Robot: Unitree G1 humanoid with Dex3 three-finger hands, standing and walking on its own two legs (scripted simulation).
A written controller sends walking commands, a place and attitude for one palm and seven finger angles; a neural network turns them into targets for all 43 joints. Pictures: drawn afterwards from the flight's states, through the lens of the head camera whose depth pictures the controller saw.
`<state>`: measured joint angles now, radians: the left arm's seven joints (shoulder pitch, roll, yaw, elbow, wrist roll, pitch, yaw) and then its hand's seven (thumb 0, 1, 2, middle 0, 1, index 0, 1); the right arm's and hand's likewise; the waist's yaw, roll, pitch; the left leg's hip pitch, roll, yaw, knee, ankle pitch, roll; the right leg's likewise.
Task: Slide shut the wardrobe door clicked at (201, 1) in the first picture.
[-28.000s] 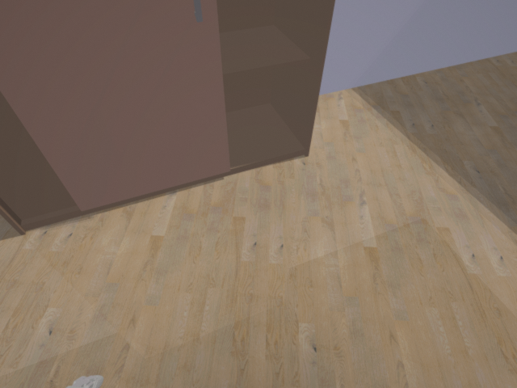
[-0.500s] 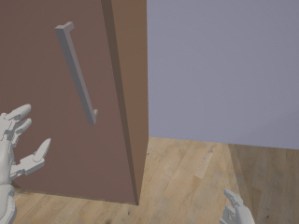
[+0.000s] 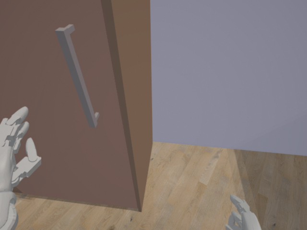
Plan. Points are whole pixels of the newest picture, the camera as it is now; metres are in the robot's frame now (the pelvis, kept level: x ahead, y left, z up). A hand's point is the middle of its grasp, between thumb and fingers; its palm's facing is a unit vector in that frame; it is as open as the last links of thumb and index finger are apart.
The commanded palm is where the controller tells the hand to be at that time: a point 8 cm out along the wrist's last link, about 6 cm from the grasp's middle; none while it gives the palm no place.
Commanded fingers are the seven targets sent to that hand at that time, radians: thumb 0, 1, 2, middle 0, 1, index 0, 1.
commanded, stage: step back with the hand held close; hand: left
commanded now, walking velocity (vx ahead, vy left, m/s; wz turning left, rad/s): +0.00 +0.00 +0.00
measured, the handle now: (83, 83) +0.40 +0.26 +0.20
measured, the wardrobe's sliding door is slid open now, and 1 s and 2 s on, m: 0.00 0.00 0.00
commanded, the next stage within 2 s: stop stepping back and stand still in 1.10 s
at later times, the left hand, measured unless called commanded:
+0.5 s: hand (25, 167) +0.17 +0.29 +0.15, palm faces +0.37 -0.78 -0.50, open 7.4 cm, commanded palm +0.11 +0.33 +0.17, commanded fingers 0.00 0.90 0.90 -0.20 -0.30 -0.20 -0.30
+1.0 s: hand out of the picture +0.07 +0.30 +0.16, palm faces +0.52 -0.71 -0.47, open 7.4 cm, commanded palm -0.01 +0.34 +0.17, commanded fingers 0.00 0.90 0.90 -0.20 -0.30 -0.20 -0.30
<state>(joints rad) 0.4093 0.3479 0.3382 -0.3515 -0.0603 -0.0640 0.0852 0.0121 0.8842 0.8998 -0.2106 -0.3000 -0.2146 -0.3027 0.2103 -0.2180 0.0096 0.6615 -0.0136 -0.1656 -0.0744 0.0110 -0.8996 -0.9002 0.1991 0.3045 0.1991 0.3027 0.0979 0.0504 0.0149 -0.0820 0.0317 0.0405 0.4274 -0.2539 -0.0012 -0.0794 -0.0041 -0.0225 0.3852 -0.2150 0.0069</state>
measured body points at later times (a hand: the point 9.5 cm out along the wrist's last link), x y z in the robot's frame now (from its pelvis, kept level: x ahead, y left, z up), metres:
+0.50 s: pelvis -0.05 +0.03 -0.01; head -0.04 +0.04 +0.44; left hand +0.14 +0.33 +0.18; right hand +0.12 -0.22 -0.08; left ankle -0.01 +0.12 -0.74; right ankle +0.00 -0.12 -0.74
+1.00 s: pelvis -0.13 +0.03 -0.04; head -0.12 +0.05 +0.41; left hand +0.04 +0.34 +0.19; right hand +0.03 -0.20 -0.11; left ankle -0.01 +0.12 -0.74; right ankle +0.00 -0.12 -0.74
